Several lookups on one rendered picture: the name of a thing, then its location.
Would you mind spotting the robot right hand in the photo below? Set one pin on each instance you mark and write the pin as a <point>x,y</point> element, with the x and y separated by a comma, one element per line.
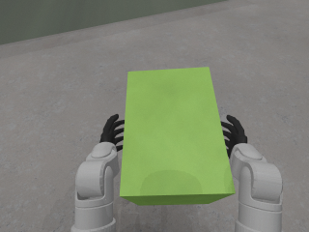
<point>236,134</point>

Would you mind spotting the right robot forearm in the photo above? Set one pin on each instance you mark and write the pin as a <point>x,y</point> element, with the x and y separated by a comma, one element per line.
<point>260,191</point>

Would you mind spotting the robot left hand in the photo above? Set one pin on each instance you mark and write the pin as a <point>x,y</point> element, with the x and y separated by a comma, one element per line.
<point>109,132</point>

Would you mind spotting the carton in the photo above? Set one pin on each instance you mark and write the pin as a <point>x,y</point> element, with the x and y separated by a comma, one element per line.
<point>174,151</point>

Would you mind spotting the left robot forearm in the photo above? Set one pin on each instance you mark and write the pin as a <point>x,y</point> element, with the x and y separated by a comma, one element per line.
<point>94,190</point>

